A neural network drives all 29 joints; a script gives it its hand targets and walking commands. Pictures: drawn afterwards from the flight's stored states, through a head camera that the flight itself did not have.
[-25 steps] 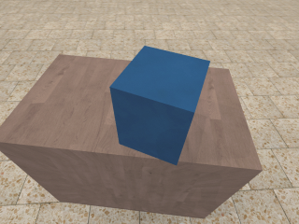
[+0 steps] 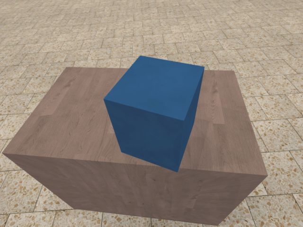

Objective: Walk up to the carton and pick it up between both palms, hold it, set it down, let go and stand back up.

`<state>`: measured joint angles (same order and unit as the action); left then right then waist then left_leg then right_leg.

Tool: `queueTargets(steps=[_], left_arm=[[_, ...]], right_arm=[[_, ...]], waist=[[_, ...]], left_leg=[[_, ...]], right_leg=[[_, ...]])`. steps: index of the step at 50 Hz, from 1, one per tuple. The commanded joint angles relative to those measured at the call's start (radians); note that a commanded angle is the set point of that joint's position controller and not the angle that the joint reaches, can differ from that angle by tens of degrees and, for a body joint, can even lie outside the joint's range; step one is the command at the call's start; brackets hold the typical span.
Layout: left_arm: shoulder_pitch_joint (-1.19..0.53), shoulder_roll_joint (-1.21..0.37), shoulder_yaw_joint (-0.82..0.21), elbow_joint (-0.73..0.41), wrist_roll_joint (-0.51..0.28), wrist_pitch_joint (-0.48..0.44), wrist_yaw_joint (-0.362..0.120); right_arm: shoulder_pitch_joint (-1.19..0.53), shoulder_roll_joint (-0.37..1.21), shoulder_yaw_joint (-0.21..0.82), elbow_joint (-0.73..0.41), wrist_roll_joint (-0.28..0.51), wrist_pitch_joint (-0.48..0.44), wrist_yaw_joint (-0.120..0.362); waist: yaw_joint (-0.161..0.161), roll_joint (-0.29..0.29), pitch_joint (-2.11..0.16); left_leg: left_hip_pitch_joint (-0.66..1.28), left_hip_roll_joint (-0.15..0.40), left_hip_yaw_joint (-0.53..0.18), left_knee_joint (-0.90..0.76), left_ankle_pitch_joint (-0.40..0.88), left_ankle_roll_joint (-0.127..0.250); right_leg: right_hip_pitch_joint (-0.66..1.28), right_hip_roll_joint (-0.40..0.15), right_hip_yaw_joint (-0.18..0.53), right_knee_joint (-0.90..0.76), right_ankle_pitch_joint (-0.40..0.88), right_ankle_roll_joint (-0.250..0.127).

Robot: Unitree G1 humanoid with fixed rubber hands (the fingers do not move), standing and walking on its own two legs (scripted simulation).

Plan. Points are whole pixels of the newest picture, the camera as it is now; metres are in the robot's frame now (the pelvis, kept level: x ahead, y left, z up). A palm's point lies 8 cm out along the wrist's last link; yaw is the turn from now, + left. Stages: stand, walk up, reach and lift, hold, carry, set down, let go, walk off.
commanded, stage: walk up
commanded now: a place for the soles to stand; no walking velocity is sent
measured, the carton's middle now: (158, 113) +0.44 +0.01 +0.05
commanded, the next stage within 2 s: reach and lift in 1.20 s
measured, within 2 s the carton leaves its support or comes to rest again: neither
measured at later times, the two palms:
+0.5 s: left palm out of the picture +0.06 +0.27 -0.12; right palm out of the picture +0.03 -0.24 -0.13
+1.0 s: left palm out of the picture +0.07 +0.28 -0.11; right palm out of the picture +0.09 -0.23 -0.12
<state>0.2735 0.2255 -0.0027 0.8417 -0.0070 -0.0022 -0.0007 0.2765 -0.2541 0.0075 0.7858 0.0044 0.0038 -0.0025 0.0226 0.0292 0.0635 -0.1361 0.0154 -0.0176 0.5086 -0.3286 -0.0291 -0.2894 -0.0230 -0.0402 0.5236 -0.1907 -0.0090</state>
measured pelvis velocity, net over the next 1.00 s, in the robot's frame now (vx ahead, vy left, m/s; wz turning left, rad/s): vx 0.02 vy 0.02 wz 0.05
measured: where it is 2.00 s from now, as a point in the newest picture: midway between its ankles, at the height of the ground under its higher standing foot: outside the picture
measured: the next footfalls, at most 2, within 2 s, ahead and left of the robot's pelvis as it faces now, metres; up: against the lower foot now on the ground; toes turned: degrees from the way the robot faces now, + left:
none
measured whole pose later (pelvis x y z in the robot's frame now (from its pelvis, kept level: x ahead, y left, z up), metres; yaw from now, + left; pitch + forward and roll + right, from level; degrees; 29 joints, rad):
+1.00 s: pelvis +0.02 +0.02 +0.00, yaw +3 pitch -3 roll +0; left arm 0.27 0.23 -0.01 0.85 0.01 0.00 0.02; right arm 0.29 -0.27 0.00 0.83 0.00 0.01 -0.01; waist 0.01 0.03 0.06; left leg -0.11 -0.03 -0.05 0.51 -0.35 0.01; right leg -0.25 -0.07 -0.06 0.53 -0.23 0.03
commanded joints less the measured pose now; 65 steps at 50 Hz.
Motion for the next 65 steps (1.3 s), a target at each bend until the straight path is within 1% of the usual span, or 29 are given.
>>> queueTargets(steps=[1,2,5,6,8,10,13,15,16,20,21,23,25,27,29,35,36,37,42,45,50,51,55,57,60,61,62,63,65], left_arm=[[0.008,0.163,0.049,-0.069,-0.002,-0.018,0.005],[-0.022,0.169,0.045,-0.079,0.001,-0.017,0.006],[0.013,0.187,0.050,-0.065,0.002,-0.017,0.004],[0.012,0.169,0.046,-0.056,0.007,-0.018,0.003],[0.042,0.167,0.044,-0.041,0.006,-0.015,0.002],[0.017,0.177,0.048,-0.070,0.028,-0.021,0.010],[0.030,0.182,0.055,-0.069,0.024,-0.015,0.019],[0.029,0.175,0.049,-0.055,0.016,-0.016,0.018],[0.037,0.168,0.047,-0.056,0.014,-0.017,0.018],[0.029,0.170,0.054,-0.058,0.019,-0.017,0.015],[0.042,0.149,0.040,-0.059,0.016,-0.020,0.018],[0.024,0.175,0.053,-0.058,0.020,-0.023,0.019],[0.060,0.176,0.047,-0.055,0.024,-0.019,0.018],[0.025,0.165,0.048,-0.060,0.026,-0.014,0.019],[0.052,0.138,0.036,-0.052,0.022,-0.019,0.020],[0.028,0.158,0.039,-0.062,0.016,-0.026,0.029],[0.035,0.166,0.034,-0.052,0.014,-0.022,0.029],[0.060,0.165,0.036,-0.050,0.013,-0.019,0.029],[0.046,0.162,0.034,-0.054,0.015,-0.014,0.027],[0.033,0.169,0.039,-0.054,0.017,-0.013,0.026],[0.057,0.154,0.036,-0.042,0.021,-0.016,0.030],[0.038,0.159,0.031,-0.046,0.017,-0.017,0.029],[0.041,0.183,0.038,-0.040,0.014,-0.008,0.024],[0.042,0.178,0.043,-0.046,0.023,-0.008,0.028],[0.049,0.155,0.030,-0.032,0.023,-0.013,0.027],[-0.586,0.285,0.093,-0.253,0.000,0.155,0.013],[-0.506,0.239,0.037,-0.284,0.023,0.254,0.040],[-0.446,0.245,0.031,-0.323,-0.013,0.299,0.037],[-0.417,0.222,0.049,-0.390,-0.025,0.376,0.034]], right_arm=[[0.063,-0.109,-0.039,-0.051,-0.001,-0.028,-0.004],[0.099,-0.130,-0.047,-0.047,0.003,-0.032,-0.011],[0.056,-0.122,-0.039,-0.045,0.000,-0.041,-0.009],[0.058,-0.130,-0.047,-0.046,-0.012,-0.046,-0.009],[0.088,-0.128,-0.038,-0.036,0.002,-0.047,-0.012],[0.084,-0.110,-0.036,-0.019,-0.006,-0.026,-0.005],[0.134,-0.117,-0.044,-0.003,-0.015,-0.024,-0.006],[0.133,-0.107,-0.036,0.007,-0.020,-0.029,-0.002],[0.142,-0.120,-0.045,0.000,-0.020,-0.032,-0.002],[0.114,-0.134,-0.046,0.000,-0.007,-0.040,-0.008],[0.137,-0.150,-0.044,0.005,-0.010,-0.040,-0.010],[0.140,-0.148,-0.049,0.023,0.001,-0.035,-0.008],[0.121,-0.141,-0.048,0.012,-0.008,-0.024,-0.005],[0.125,-0.126,-0.039,0.008,-0.004,-0.024,-0.009],[0.105,-0.160,-0.042,-0.003,-0.014,-0.028,-0.013],[0.125,-0.152,-0.050,-0.003,-0.009,-0.020,-0.014],[0.120,-0.145,-0.046,-0.011,-0.006,-0.019,-0.016],[0.089,-0.135,-0.038,-0.011,0.006,-0.021,-0.017],[0.079,-0.159,-0.049,-0.013,-0.006,-0.014,-0.017],[0.075,-0.163,-0.046,-0.015,0.003,-0.010,-0.015],[0.069,-0.137,-0.039,-0.007,0.001,-0.010,-0.011],[0.074,-0.151,-0.042,-0.006,-0.006,-0.013,-0.008],[0.067,-0.148,-0.042,-0.016,-0.007,-0.012,-0.007],[0.085,-0.144,-0.037,0.008,-0.003,-0.016,-0.009],[0.078,-0.152,-0.045,-0.013,-0.001,-0.018,-0.012],[-0.496,-0.009,-0.116,-0.014,-0.135,-0.133,-0.005],[-0.453,-0.074,-0.148,0.043,-0.154,-0.120,0.027],[-0.419,-0.067,-0.152,-0.002,-0.167,-0.104,0.041],[-0.418,-0.052,-0.158,-0.017,-0.124,-0.090,0.035]], waist=[[-0.013,-0.053,-0.034],[-0.028,-0.065,-0.036],[-0.007,-0.092,-0.007],[-0.002,-0.024,-0.017],[0.003,-0.025,-0.020],[-0.003,-0.054,0.005],[-0.021,-0.076,0.027],[-0.022,-0.082,0.031],[-0.020,-0.032,0.008],[-0.010,-0.073,0.014],[-0.015,-0.005,-0.027],[-0.021,-0.032,0.004],[0.004,0.013,0.007],[-0.014,0.020,0.017],[-0.002,-0.029,0.001],[-0.038,-0.026,-0.018],[-0.030,0.023,-0.052],[-0.013,0.018,-0.054],[-0.024,-0.051,-0.029],[-0.020,-0.010,-0.004],[-0.012,-0.065,0.027],[-0.010,-0.030,0.011],[-0.019,-0.102,0.018],[-0.018,-0.003,0.024],[-0.023,-0.002,-0.004],[-0.059,-0.018,-0.127],[-0.072,0.023,-0.010],[-0.072,-0.008,-0.036],[-0.023,0.000,-0.179]], left_leg=[[-0.073,0.046,-0.059,-0.097,0.037,0.055],[-0.099,0.050,-0.083,-0.106,0.038,0.062],[-0.112,0.064,-0.086,-0.127,0.090,0.063],[-0.119,0.063,-0.095,-0.126,0.083,0.069],[-0.164,0.074,-0.117,-0.136,0.063,0.069],[-0.191,0.036,-0.080,-0.116,-0.024,0.066],[-0.144,0.029,-0.073,-0.085,-0.004,0.055],[-0.139,0.032,-0.067,-0.085,0.018,0.062],[-0.142,0.034,-0.101,-0.112,0.019,0.065],[-0.154,0.052,-0.135,-0.123,0.114,0.079],[-0.130,0.063,-0.141,-0.123,0.143,0.076],[-0.147,0.060,-0.152,-0.119,0.187,0.084],[-0.153,0.060,-0.124,-0.120,0.111,0.079],[-0.159,0.053,-0.143,-0.149,0.096,0.083],[-0.130,0.058,-0.133,-0.123,0.185,0.080],[-0.045,0.062,-0.098,-0.091,0.420,0.067],[-0.051,0.059,-0.114,-0.092,0.428,0.055],[-0.070,0.064,-0.132,-0.099,0.416,0.062],[-0.031,0.056,-0.116,-0.099,0.371,0.072],[-0.088,0.051,-0.115,-0.113,0.281,0.064],[-0.118,0.045,-0.132,-0.110,0.251,0.072],[-0.095,0.039,-0.116,-0.110,0.232,0.068],[-0.125,0.032,-0.119,-0.114,0.179,0.063],[-0.133,0.030,-0.134,-0.121,0.118,0.072],[-0.094,0.043,-0.147,-0.127,0.219,0.071],[-0.471,0.028,0.061,0.020,-0.081,-0.017],[-0.669,0.061,0.093,-0.036,-0.283,0.008],[-0.762,0.065,0.109,-0.070,-0.306,0.025],[-0.603,0.049,0.119,0.038,-0.027,0.001]], right_leg=[[0.037,-0.112,0.183,-0.196,-0.161,-0.037],[0.060,-0.124,0.168,-0.189,-0.157,-0.051],[0.046,-0.090,0.141,-0.165,-0.074,-0.033],[0.066,-0.100,0.134,-0.146,-0.070,-0.038],[0.112,-0.086,0.114,-0.130,-0.043,-0.027],[0.083,-0.104,0.144,-0.169,-0.174,-0.036],[0.025,-0.132,0.174,-0.210,-0.245,-0.046],[0.014,-0.123,0.177,-0.196,-0.213,-0.049],[0.041,-0.125,0.154,-0.181,-0.210,-0.047],[0.084,-0.094,0.085,-0.127,-0.065,-0.039],[0.110,-0.088,0.092,-0.098,-0.013,-0.036],[0.110,-0.088,0.091,-0.099,0.021,-0.037],[0.102,-0.099,0.101,-0.110,-0.011,-0.028],[0.094,-0.098,0.084,-0.090,-0.048,-0.032],[0.120,-0.094,0.068,-0.089,0.045,-0.028],[0.095,-0.097,0.041,-0.040,0.236,-0.022],[0.121,-0.101,0.051,-0.041,0.242,-0.021],[0.149,-0.100,0.037,-0.047,0.214,-0.019],[0.099,-0.100,0.042,-0.048,0.195,-0.016],[0.114,-0.102,0.062,-0.070,0.156,-0.020],[0.131,-0.113,0.063,-0.088,0.115,-0.017],[0.120,-0.104,0.073,-0.093,0.127,-0.023],[0.135,-0.111,0.074,-0.116,0.056,-0.024],[0.120,-0.108,0.079,-0.106,-0.006,-0.027],[0.115,-0.096,0.056,-0.091,0.052,-0.019],[0.094,0.020,-0.006,0.122,-0.197,-0.052],[0.184,0.028,-0.031,0.184,-0.292,-0.057],[0.269,0.039,-0.041,0.205,-0.222,-0.033],[0.276,-0.009,-0.023,0.196,-0.031,-0.023]])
